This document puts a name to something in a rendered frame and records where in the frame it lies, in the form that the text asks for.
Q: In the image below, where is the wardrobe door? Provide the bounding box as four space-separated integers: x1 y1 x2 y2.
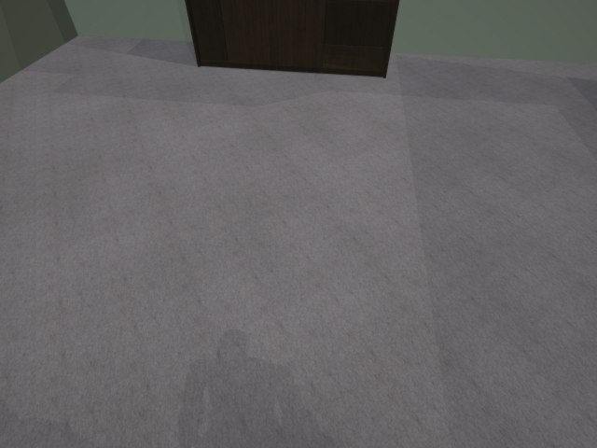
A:
190 0 229 61
220 0 326 68

